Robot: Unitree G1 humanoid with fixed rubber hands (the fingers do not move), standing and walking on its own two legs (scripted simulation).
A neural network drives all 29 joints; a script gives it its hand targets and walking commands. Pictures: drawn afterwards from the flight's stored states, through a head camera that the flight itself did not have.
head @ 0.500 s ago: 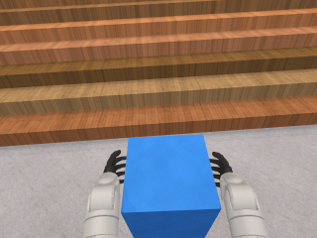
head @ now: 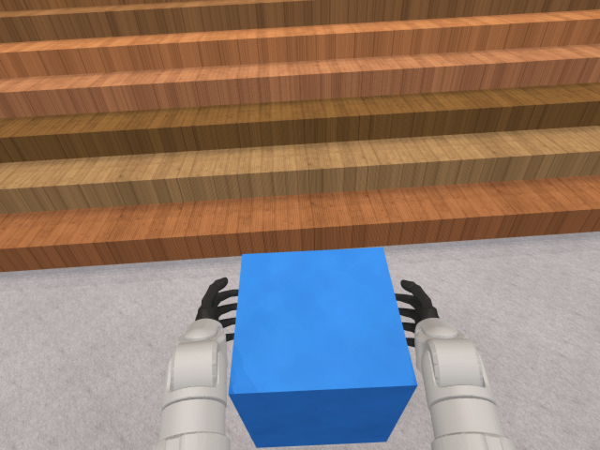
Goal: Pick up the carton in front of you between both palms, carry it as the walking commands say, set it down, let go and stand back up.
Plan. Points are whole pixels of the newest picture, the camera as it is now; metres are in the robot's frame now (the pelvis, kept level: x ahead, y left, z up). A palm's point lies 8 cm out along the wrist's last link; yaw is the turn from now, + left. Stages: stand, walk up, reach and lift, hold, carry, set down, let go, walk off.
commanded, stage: hold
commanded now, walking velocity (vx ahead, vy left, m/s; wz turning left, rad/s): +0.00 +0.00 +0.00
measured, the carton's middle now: (317, 351) +0.31 +0.00 -0.03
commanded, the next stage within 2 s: carry in 0.04 s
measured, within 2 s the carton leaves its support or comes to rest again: neither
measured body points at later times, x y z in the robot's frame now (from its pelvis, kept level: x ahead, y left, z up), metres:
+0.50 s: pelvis +0.13 +0.01 -0.01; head +0.11 +0.02 +0.44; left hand +0.42 +0.17 +0.08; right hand +0.41 -0.14 +0.08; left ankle +0.02 +0.13 -0.75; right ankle +0.19 -0.08 -0.74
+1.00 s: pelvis +0.43 +0.07 -0.02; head +0.43 +0.08 +0.43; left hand +0.71 +0.23 +0.05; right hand +0.71 -0.07 +0.05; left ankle +0.49 +0.15 -0.75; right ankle +0.26 -0.06 -0.66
